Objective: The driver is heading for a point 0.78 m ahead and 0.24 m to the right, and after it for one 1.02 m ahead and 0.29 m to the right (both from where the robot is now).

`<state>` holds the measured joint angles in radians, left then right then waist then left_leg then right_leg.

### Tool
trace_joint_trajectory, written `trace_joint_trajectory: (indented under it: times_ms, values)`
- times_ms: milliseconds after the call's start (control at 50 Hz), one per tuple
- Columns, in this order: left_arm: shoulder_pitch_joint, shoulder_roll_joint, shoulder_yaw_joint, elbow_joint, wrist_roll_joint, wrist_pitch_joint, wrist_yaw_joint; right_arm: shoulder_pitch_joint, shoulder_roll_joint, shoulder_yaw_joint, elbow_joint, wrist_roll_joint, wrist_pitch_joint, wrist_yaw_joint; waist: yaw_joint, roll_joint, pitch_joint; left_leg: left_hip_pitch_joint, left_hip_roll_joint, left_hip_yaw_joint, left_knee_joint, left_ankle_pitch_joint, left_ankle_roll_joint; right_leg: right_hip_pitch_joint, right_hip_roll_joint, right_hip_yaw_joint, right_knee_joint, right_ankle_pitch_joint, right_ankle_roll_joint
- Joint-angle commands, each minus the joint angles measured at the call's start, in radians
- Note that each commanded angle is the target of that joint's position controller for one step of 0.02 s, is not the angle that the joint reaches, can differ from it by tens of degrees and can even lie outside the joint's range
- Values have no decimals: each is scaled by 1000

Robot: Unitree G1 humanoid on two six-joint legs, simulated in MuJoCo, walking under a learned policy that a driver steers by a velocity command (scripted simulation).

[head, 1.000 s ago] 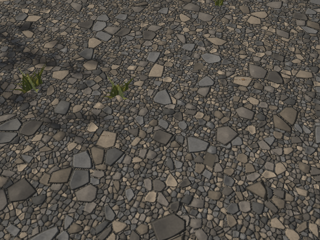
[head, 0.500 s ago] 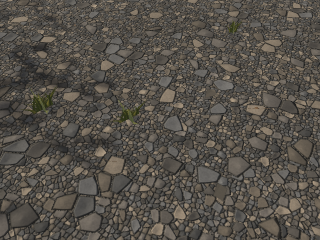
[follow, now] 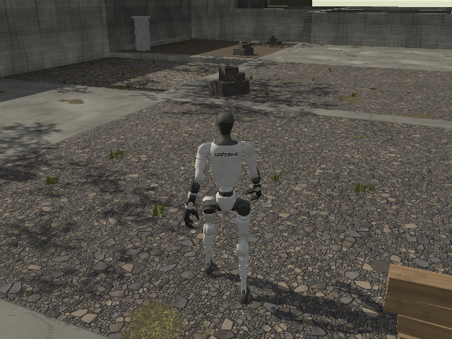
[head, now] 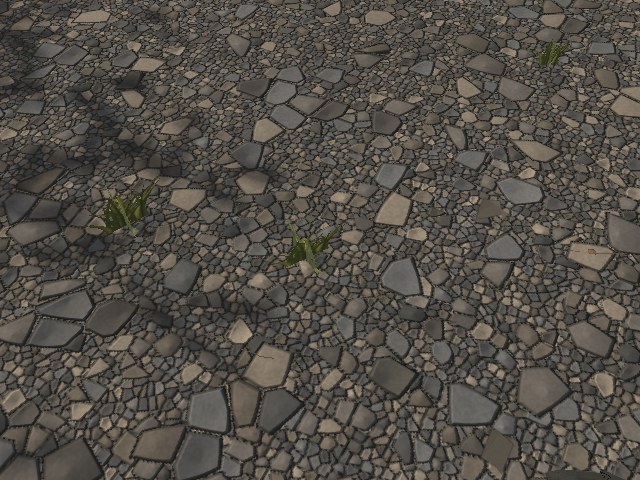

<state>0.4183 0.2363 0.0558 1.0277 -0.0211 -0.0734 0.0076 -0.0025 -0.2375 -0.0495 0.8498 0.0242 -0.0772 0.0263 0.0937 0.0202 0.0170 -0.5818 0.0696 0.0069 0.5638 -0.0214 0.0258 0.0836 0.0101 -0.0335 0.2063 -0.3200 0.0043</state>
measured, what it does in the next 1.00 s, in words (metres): walks ahead, turning right: left foot, then right foot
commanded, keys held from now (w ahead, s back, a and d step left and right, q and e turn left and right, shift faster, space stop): w+e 0.98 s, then w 0.02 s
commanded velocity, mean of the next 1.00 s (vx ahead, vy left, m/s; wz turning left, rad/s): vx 0.49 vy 0.00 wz -0.47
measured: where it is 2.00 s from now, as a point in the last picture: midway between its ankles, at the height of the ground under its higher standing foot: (448, 369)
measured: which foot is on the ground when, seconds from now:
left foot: up 0.00-0.04, down 0.06-0.66, up 0.68-1.00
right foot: down 0.00-0.06, up 0.08-0.62, down 0.64-1.00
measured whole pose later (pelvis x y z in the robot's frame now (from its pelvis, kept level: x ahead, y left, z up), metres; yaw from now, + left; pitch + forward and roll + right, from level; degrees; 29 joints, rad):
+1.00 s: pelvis +0.53 -0.08 +0.01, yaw -31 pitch +2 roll +0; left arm 0.33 0.26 0.08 0.80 -0.02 -0.06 0.01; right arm 0.00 -0.28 -0.06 0.77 0.00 -0.10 0.00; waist 0.07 0.04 0.03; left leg -0.65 0.08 -0.10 0.61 0.05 -0.05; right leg -0.11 0.11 0.12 0.34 -0.25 -0.09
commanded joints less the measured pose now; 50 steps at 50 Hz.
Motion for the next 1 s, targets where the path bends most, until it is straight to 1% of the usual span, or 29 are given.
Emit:
trace_joint_trajectory:
  times_ms: [20, 40, 60, 80, 100, 120, 140, 160, 180, 220, 280, 360, 440, 520, 540, 580, 620, 640, 660, 680, 700, 720, 740, 760, 780, 820, 880, 940, 1000]
  values:
    - [-26, 182, 40, -34, -7, -2, 4, -28, -114, -29, -66, 0, -18, 6, -89, -108, 65, 128, -24, 3, -39, -27, 37, -104, -277, 132, 9, 440, -157]
    - [-46, 181, 39, -40, -6, 3, 4, 69, -142, -46, -40, -2, -20, 2, -147, -108, 8, 265, -51, 22, -50, -50, 54, -117, -248, 108, 128, 587, -137]
    - [-53, 157, 29, -48, 2, 8, 3, 252, -189, -73, 14, -2, -20, -7, -226, -90, -100, 511, -49, 14, -40, -68, 79, -206, -190, 74, 340, 618, -106]
    - [-28, 100, 7, -77, 29, 10, 2, 428, -276, -94, 42, -16, -16, -21, -264, 75, -266, 803, 172, -235, -47, -170, 133, -416, -106, 22, 692, 294, -64]
    - [88, -22, -20, -78, 0, -7, 0, 445, -303, -90, 56, -27, -16, -9, -191, 337, -384, 985, 357, -703, -254, -456, 258, -704, 44, 82, 988, -258, -30]
    - [11, 108, 11, -75, -29, -20, 1, 384, -200, -63, 42, -21, -23, -7, -207, 203, -270, 872, 323, -688, -320, -565, 211, -789, -11, 176, 1104, -233, -44]
    - [-71, 150, 25, -104, -39, -26, 3, 291, -153, -47, 26, -15, -30, -8, -187, 154, -144, 741, 299, -529, -328, -515, 163, -833, -59, 155, 1113, -132, -66]
    - [-98, 140, 28, -105, -32, -24, 11, 214, -125, -37, 16, -20, -36, -7, -151, 79, -92, 612, 266, -411, -348, -382, 142, -783, -108, 144, 1079, -38, -68]
    - [-100, 124, 35, -102, -18, -15, 16, 172, -98, -31, 17, -28, -41, -5, -124, 69, -52, 519, 230, -308, -376, -292, 128, -739, -136, 148, 1029, 24, -68]
    - [-65, 82, 37, -95, -19, 10, 10, 151, -75, -28, 33, -41, -48, -7, -85, 93, -39, 437, 194, -181, -418, -194, 122, -658, -165, 152, 983, 71, -67]
    - [-121, 70, 42, -123, -17, 37, 10, 179, -102, -36, 56, -42, -53, -21, -77, 51, 10, 417, 191, -68, -454, -93, 136, -732, -167, 156, 926, 152, -56]
    - [-212, 73, 45, -161, -5, 35, -5, 217, -128, -40, 69, -48, -47, -41, -91, 22, 44, 466, 189, 34, -473, -21, 136, -817, -147, 163, 749, 325, -36]
    - [-351, 53, 29, -214, 2, 30, -32, 271, -150, -43, 79, -38, -34, -54, -138, -3, 86, 524, 187, 136, -480, 38, 121, -816, -136, 69, 570, 409, -40]
    - [-464, 39, 14, -285, -2, 28, -61, 348, -170, -51, 97, -25, -4, -53, -174, -4, 112, 687, 223, 192, -405, 175, 117, -867, -117, 3, 467, 325, -67]
    - [-472, 43, 14, -300, -3, 28, -68, 346, -179, -54, 94, -21, 4, -53, -166, 4, 108, 708, 229, 208, -372, 261, 112, -846, -103, -20, 449, 282, -78]
    - [-439, 73, 27, -318, -6, 31, -76, 322, -209, -62, 80, -13, 16, -58, -124, 48, 53, 729, 230, 238, -255, 614, 95, -719, -39, -85, 441, 187, -112]
    - [-263, 144, 64, -293, -14, 36, -73, 294, -239, -69, 65, -7, 32, -63, -15, 88, -57, 700, 216, 252, 10, 857, 71, -473, 40, -121, 429, 113, -163]
    - [-93, 207, 99, -251, -14, 38, -58, 270, -237, -65, 54, -3, 32, -63, 77, 60, -141, 570, 175, 266, 246, 736, 32, -203, 65, -84, 336, 181, -206]
    - [2, 300, 121, -223, -12, 49, -33, 295, -151, -40, 27, -41, 17, -58, 58, -141, -216, 258, 94, 253, 578, 30, -12, 86, -138, 235, 344, 210, -269]
    - [-34, 345, 118, -257, -3, 31, -39, 349, -55, -7, -32, -30, -27, -41, -37, -269, -359, -106, -123, 38, 867, -585, -52, 344, -350, 855, 154, -2, -484]
    - [-13, 249, 91, -257, 7, 22, -44, 196, -151, -28, -56, 14, -68, -27, 36, -113, -324, -223, -72, -105, 895, -529, -23, 333, -338, 821, 62, -2, -420]
    - [-59, 206, 79, -255, 7, 9, -43, 145, -161, -30, -77, 33, -85, -22, 16, -87, -194, -263, -26, -96, 829, -432, 4, 214, -306, 661, 62, 70, -376]
    - [-139, 173, 69, -272, 1, 0, -43, 155, -154, -31, -58, 15, -87, -31, -40, 10, -121, -198, 22, -97, 737, -358, 4, 52, -257, 537, 62, 177, -337]
    - [-198, 136, 57, -287, 2, -2, -40, 169, -162, -41, -46, -10, -76, -37, -76, 20, -80, -128, 50, -92, 656, -309, -4, -66, -213, 442, 46, 260, -308]
    - [-219, 137, 53, -301, 14, -4, -34, 194, -165, -45, -49, -16, -61, -36, -106, -26, -75, -59, 64, -100, 627, -288, -20, -151, -204, 420, 29, 326, -317]
    - [-209, 149, 54, -302, 6, -7, -23, 194, -152, -47, -59, -30, -39, -36, -122, -22, -54, -26, 68, -83, 530, -268, -57, -235, -178, 361, 10, 408, -315]
    - [-155, 194, 65, -296, 4, -5, -1, 72, -119, -35, -105, -41, -28, -40, -89, -37, -15, -50, 35, -53, 317, -108, -93, -299, -131, 291, 1, 448, -287]
    - [-116, 196, 66, -292, 0, 6, 6, -31, -90, -21, -137, -33, -34, -30, -45, -84, -7, 29, -22, -40, 73, 88, -90, -339, -80, 252, 21, 344, -233]
    - [-72, 189, 64, -274, -4, 10, 6, -90, -108, -20, -164, -17, -43, -16, -17, -111, -4, 69, -46, -50, -29, 153, -77, -304, -109, 301, 48, 258, -215]
Velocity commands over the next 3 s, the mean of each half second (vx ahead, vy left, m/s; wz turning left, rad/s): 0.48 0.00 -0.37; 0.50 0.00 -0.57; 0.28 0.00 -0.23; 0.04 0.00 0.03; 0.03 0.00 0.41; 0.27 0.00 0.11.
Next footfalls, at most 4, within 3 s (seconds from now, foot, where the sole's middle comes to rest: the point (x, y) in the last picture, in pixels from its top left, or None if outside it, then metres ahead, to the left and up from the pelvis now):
0.06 left None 0.22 0.14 -0.77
0.64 right None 0.48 -0.14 -0.77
1.12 left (411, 330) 0.84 -0.10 -0.77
1.52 right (508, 385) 0.72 -0.32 -0.77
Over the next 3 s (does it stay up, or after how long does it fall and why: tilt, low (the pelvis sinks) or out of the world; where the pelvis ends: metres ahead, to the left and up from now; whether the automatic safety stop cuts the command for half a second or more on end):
stays up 0.87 -0.23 0.00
